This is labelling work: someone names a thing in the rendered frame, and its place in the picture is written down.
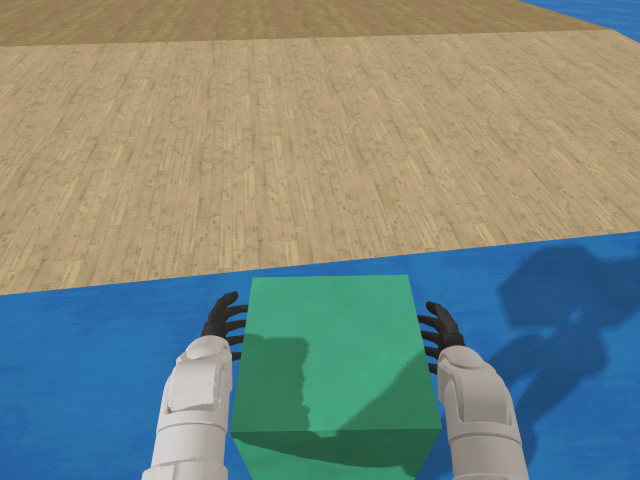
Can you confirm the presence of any right robot hand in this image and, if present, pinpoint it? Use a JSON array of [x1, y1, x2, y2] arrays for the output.
[[417, 301, 466, 375]]

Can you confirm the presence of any carton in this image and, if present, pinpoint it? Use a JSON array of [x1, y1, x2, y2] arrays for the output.
[[230, 275, 442, 480]]

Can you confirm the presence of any robot left forearm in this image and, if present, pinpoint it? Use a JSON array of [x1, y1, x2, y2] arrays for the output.
[[141, 335, 232, 480]]

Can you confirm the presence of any left robot hand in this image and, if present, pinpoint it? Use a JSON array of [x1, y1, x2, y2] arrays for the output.
[[200, 291, 248, 361]]

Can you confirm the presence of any robot right forearm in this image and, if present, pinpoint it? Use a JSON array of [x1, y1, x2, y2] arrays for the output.
[[437, 345, 529, 480]]

